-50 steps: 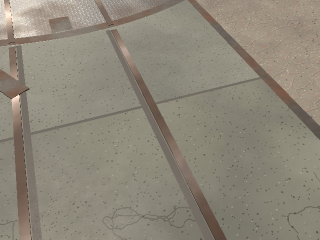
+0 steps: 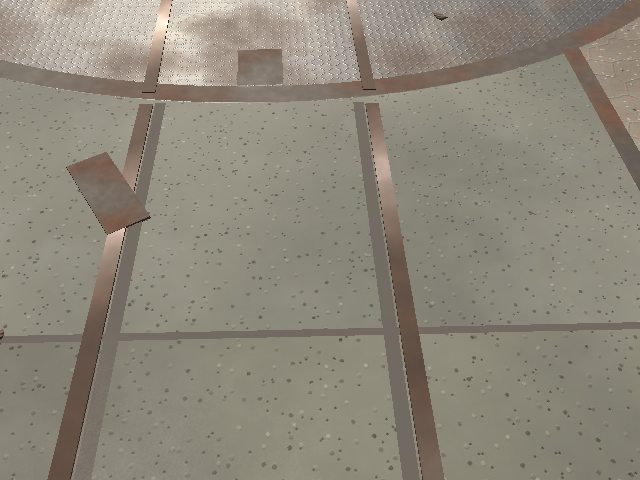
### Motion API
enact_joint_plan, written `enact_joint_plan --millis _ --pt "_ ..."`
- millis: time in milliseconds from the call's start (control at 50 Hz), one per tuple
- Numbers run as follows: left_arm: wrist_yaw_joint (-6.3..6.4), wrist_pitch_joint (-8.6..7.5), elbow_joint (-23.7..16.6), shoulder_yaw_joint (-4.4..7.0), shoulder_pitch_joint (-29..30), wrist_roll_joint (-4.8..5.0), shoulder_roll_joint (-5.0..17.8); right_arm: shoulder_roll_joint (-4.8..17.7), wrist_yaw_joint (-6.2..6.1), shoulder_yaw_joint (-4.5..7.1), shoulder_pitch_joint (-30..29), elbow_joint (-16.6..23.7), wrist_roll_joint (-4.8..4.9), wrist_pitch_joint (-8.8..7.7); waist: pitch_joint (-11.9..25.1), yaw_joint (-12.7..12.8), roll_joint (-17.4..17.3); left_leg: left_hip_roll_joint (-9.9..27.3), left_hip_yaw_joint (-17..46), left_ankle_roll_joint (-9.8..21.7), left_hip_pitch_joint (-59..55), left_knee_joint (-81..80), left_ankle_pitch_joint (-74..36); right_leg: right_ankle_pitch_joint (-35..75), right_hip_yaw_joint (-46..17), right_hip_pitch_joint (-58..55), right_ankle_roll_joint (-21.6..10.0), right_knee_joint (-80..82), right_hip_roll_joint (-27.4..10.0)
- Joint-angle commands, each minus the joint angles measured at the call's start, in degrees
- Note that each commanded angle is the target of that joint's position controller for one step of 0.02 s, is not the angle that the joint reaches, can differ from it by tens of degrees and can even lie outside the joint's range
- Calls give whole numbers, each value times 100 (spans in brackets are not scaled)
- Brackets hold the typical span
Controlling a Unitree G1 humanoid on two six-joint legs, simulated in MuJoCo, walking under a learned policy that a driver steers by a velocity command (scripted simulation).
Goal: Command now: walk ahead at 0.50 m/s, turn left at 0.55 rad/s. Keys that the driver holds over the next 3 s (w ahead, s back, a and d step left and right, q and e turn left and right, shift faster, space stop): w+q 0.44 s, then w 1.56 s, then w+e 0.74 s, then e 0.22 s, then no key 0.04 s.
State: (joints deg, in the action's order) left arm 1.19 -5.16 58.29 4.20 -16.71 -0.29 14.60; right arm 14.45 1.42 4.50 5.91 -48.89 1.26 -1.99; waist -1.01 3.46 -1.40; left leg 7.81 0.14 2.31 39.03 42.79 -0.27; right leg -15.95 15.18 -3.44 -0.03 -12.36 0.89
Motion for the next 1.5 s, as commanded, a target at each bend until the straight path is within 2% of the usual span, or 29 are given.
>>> enact_joint_plan --millis 20,80,120,140,160,180,200,260,340,440,540,600,620,640,660,680,720,800,960,1060,1100,1140,1160,1180,1200,1220,1280,1360,1500 --pt "28 61 -281 218 -71 89 1042 200 148 -38 -756 646 11 -58 -580 31 269 -92 -277 135 237 -434 340 2147 -375 -50 -825 254 -1839" --pt "41 190 -414 293 126 150 1274 549 206 123 -220 726 30 -22 -37 -437 594 -665 -757 455 -877 -522 1186 4928 -119 -308 -634 -1053 -1859" --pt "52 244 -529 251 230 138 1221 1217 93 497 1536 302 73 3 903 -1338 313 -1050 -540 875 -3555 -1061 838 4658 61 851 -241 -3627 -1492" --pt "1 140 -811 26 -160 -104 422 1930 -14 652 1792 215 89 26 1291 -880 -1207 432 2174 1657 -5426 -1296 1135 96 -66 3266 123 -5770 -668" --pt "-80 -142 -1019 -54 14 54 397 1838 30 547 1852 441 -2 -76 2239 -819 -1071 1233 4891 2383 -6298 -2468 2131 -1938 -1551 4457 167 -6849 119" --pt "-138 -317 -1201 56 842 315 819 1379 74 406 1807 408 -73 -158 1668 -1084 -428 1121 4295 1969 -6086 -2782 1816 -1473 -1958 5121 -11 -6966 -170" --pt "-137 -404 -1239 40 980 335 775 1180 62 353 1514 421 -61 -221 1075 -911 -268 906 3422 1748 -5369 -2703 1307 -929 -1926 5201 -149 -6570 -428" --pt "-75 -247 -1045 153 693 82 868 704 0 193 588 710 -107 -255 529 -275 -39 313 2040 1410 -3397 -2874 -3 -160 -1998 3944 -59 -5432 -903" --pt "-49 -60 -1266 111 1156 -48 601 1003 -158 258 922 670 -38 -286 263 -302 0 98 1546 1406 -2858 -3073 -596 611 -1821 3966 289 -4161 -729" --pt "-138 -121 -1583 10 2125 32 445 1021 -242 259 1255 602 -21 -222 1 -670 -372 -212 1337 1017 -2561 -3035 365 2153 -1738 3528 312 -2119 -294" --pt "-298 -250 -1690 18 2257 58 664 879 -270 213 1598 378 -24 -190 -32 -760 -491 215 1726 925 -3369 -2524 364 2043 -1828 3416 60 -1551 -296" --pt "-306 -327 -1528 118 1559 36 901 912 -290 208 1509 393 -58 -121 172 -356 -646 186 1772 757 -3731 -1757 -1081 1391 -1551 2606 -275 -1272 -104" --pt "-285 -351 -1350 209 826 -31 1109 762 -267 138 1441 457 -91 -117 755 -24 -503 -140 1537 607 -3474 -792 -1464 1554 -1715 1460 -520 -1424 -315" --pt "-278 -344 -1251 285 -93 -76 1436 553 -269 40 1678 551 -182 -131 1646 196 239 -653 1137 353 -2372 908 -188 1542 -2927 -264 -987 -1675 -1280" --pt "-341 -264 -947 373 -602 -28 1673 195 -244 -54 2512 525 17 -214 2093 -118 2177 -1405 817 -26 -380 2643 3217 28 -5614 -1734 -1786 -768 -2293" --pt "-370 -253 -984 225 -520 151 1112 748 -250 20 2181 458 101 -250 1576 90 1413 -1099 1215 12 341 3237 3287 -1265 -5927 -1546 -1616 -411 -2222" --pt "-334 -176 -1154 93 256 64 779 922 -248 58 1050 722 14 -281 399 30 379 -599 810 56 401 3043 2307 -533 -4388 5 -1273 -223 -1815" --pt "-287 -188 -1068 -1 390 3 601 573 -204 41 1061 782 -59 -257 246 -325 676 -148 533 -15 -230 2025 1776 1103 -3224 978 -1285 163 -1343" --pt "-154 -73 -801 55 -214 138 976 275 -120 -126 -284 1171 -67 -291 -36 44 519 -266 59 -257 -337 -547 -221 2054 -2037 985 -1096 450 -1053" --pt "-139 79 -587 58 -654 166 1056 371 34 -128 -959 1444 1 -347 -251 177 573 -453 4 -90 -326 -1249 -7 2227 -2137 249 -1026 132 -1445" --pt "-109 142 -573 93 -581 170 1165 528 73 -73 -772 1438 -9 -371 -127 -44 665 -564 -43 75 -720 -1443 380 2963 -2126 -12 -914 -242 -1552" --pt "-85 188 -629 73 -402 163 1146 915 28 133 482 1067 -56 -369 651 -730 610 -807 -260 374 -2582 -1667 271 4355 -1779 270 -685 -1658 -1209" --pt "-73 168 -793 -25 -338 48 939 1292 -38 256 1549 846 -130 -348 1471 -1143 182 43 628 731 -4347 -1359 -7 3192 -1569 1383 -489 -3238 -927" --pt "-116 42 -886 -241 -1025 28 225 1764 -35 348 1902 726 -155 -303 2209 -832 -1307 1397 3248 1635 -6316 -1777 975 -368 -1419 3731 -113 -5368 98" --pt "-161 -78 -797 -141 -809 129 686 1230 -27 210 1993 720 -91 -281 2304 -1013 -1116 1475 4078 1643 -6274 -2342 1668 -1714 -2153 4430 -167 -6084 -5" --pt "-194 -143 -996 -41 -279 266 1019 1023 -36 119 1557 753 -79 -289 1357 -953 -804 1260 3259 1396 -5524 -2483 1660 -1329 -2103 4837 -237 -6242 -306" --pt "-160 -68 -1063 -10 88 124 864 647 4 -5 683 833 -185 -340 384 -402 -289 641 1800 1145 -3473 -3020 486 -247 -1943 4127 -185 -5411 -877" --pt "-125 140 -1104 -56 162 65 573 801 -5 48 698 656 -137 -448 147 -201 -263 496 1148 1255 -2824 -3510 47 354 -1867 3999 20 -4676 -960" --pt "-224 48 -1486 -145 1537 67 405 1046 -137 91 1335 261 -64 -367 -165 -652 -134 254 400 955 -3068 -3607 54 2230 -1605 3893 87 -2404 -681"
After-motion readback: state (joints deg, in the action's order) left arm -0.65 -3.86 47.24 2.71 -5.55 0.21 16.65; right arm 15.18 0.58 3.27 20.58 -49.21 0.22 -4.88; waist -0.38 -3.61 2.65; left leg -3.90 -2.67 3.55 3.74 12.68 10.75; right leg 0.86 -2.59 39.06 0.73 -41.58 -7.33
